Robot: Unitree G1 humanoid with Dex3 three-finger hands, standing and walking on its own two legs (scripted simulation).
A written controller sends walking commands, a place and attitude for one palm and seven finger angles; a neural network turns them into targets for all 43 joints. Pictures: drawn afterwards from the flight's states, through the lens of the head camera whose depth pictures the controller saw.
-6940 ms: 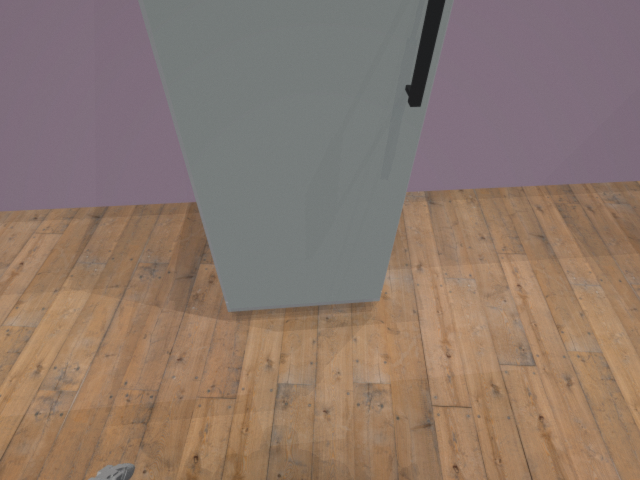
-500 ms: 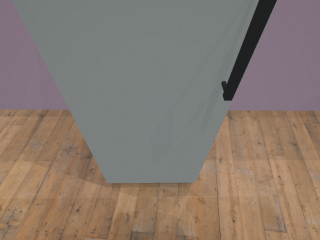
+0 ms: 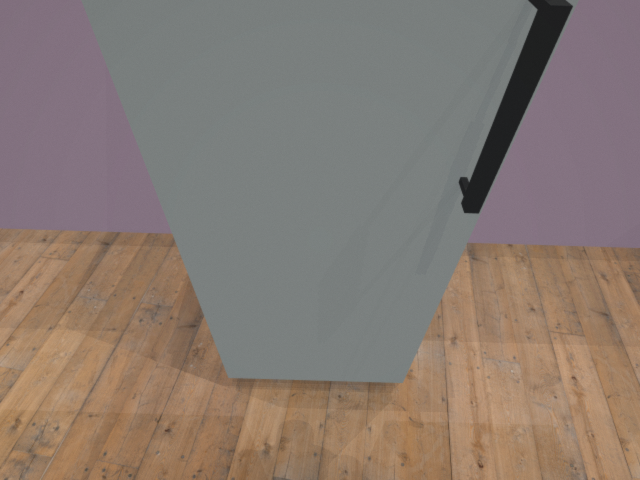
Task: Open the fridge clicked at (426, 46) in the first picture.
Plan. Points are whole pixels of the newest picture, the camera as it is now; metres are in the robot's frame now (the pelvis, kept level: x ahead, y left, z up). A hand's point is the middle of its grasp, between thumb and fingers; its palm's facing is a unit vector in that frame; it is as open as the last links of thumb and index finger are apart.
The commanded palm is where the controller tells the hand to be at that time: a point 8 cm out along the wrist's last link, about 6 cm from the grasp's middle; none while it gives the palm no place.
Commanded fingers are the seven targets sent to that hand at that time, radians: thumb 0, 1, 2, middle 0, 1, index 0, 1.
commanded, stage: come to a stop and stand still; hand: right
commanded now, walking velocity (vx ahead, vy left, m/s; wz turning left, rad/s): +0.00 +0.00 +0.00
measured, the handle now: (498, 117) +0.49 -0.17 +0.23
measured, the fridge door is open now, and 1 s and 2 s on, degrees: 0 0 0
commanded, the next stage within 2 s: look again from close up in 0.60 s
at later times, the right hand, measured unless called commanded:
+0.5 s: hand out of the picture +0.03 -0.20 -0.17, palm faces +0.02 +0.98 -0.20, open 7.4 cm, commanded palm none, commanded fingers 0.00 -0.90 -0.90 0.20 0.30 0.20 0.30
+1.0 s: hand out of the picture +0.07 -0.23 -0.16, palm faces +0.01 +0.97 -0.25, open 7.4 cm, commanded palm none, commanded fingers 0.00 -0.90 -0.90 0.20 0.30 0.20 0.30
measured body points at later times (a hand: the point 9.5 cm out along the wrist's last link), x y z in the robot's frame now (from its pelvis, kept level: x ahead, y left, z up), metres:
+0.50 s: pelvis +0.03 -0.02 +0.01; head +0.04 -0.03 +0.46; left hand +0.07 +0.21 -0.14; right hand +0.03 -0.25 -0.15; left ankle -0.01 +0.08 -0.73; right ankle +0.05 -0.14 -0.73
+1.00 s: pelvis +0.04 -0.03 +0.01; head +0.04 -0.03 +0.46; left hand +0.07 +0.21 -0.14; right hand +0.07 -0.29 -0.14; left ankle -0.01 +0.08 -0.73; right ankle +0.05 -0.14 -0.73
